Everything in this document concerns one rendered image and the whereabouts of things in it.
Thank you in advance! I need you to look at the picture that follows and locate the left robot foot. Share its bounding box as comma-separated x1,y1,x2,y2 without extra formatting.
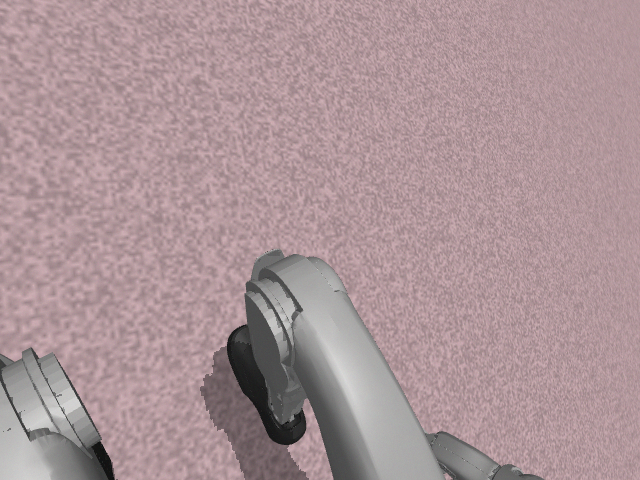
92,441,114,480

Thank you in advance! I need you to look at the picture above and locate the right robot foot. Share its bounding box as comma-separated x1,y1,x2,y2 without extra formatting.
227,324,306,445

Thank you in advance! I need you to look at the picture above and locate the right robot hand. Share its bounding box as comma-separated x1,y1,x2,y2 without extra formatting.
421,426,502,480

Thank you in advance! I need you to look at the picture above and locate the right robot arm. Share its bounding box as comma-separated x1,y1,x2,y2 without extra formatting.
492,464,544,480

